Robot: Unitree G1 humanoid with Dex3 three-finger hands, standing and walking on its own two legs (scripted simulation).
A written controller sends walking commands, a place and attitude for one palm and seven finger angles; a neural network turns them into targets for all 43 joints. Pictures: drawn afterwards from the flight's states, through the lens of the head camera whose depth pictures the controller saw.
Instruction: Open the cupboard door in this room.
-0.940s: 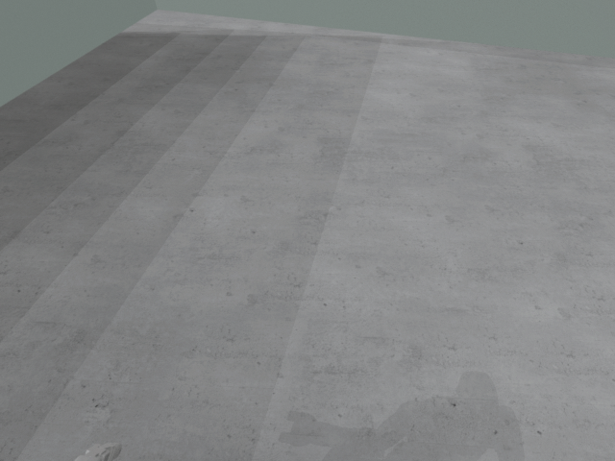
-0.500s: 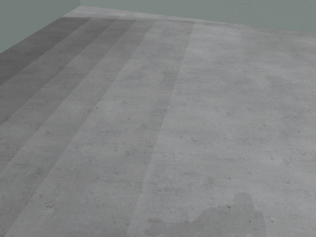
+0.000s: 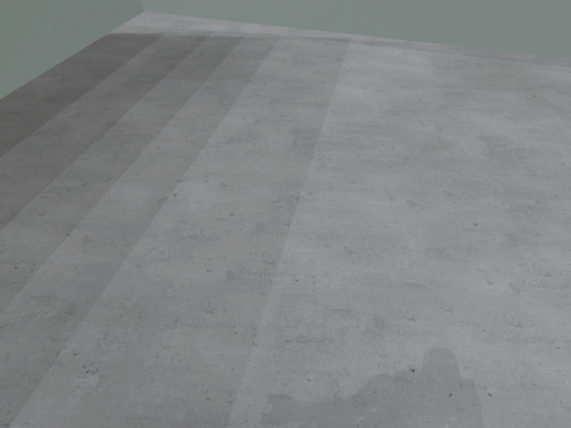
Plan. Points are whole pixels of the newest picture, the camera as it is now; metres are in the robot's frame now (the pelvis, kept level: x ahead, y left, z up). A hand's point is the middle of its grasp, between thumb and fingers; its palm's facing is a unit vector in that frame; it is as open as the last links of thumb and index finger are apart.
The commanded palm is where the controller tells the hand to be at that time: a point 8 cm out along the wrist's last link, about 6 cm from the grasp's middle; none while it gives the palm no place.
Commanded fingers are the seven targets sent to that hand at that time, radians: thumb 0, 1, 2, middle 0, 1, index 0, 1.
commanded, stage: turn or walk to find it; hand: left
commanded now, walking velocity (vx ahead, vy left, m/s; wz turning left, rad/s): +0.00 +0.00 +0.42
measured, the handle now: out of the picture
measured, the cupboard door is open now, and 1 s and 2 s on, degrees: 0 0 0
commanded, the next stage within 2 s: none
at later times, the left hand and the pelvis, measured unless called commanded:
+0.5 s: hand out of the picture +0.02 +0.22 -0.18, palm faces +0.15 -0.96 -0.25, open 7.4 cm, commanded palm none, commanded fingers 0.00 0.90 0.90 -0.20 -0.30 -0.20 -0.30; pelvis -0.02 +0.01 -0.01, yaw +9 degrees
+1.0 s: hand out of the picture -0.10 +0.20 -0.20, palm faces +0.42 -0.88 -0.23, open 7.4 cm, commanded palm none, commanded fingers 0.00 0.90 0.90 -0.20 -0.30 -0.20 -0.30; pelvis -0.05 +0.00 -0.02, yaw +24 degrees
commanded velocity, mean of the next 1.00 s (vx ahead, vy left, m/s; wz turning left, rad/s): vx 0.00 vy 0.00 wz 0.42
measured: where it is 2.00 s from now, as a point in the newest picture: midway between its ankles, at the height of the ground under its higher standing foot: outside the picture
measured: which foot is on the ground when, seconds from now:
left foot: down 0.00-0.62, up 0.64-0.96, down 0.98-1.00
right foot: down 0.00-0.34, up 0.36-0.60, down 0.62-1.00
